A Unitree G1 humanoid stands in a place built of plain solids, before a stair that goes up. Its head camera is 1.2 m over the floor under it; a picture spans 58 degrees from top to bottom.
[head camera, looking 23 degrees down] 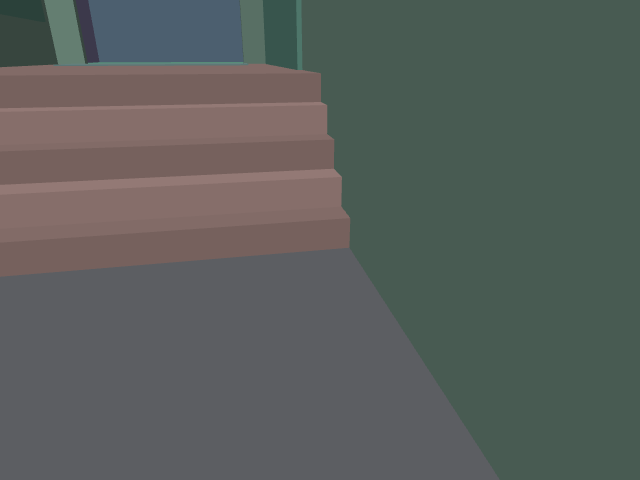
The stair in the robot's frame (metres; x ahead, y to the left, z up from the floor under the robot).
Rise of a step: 0.22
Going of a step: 0.24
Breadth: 3.45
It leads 11 degrees to the left of straight ahead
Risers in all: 5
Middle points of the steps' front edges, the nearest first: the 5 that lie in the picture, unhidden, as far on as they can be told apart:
2.35 1.48 0.22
2.59 1.53 0.43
2.83 1.58 0.65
3.07 1.63 0.86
3.31 1.68 1.08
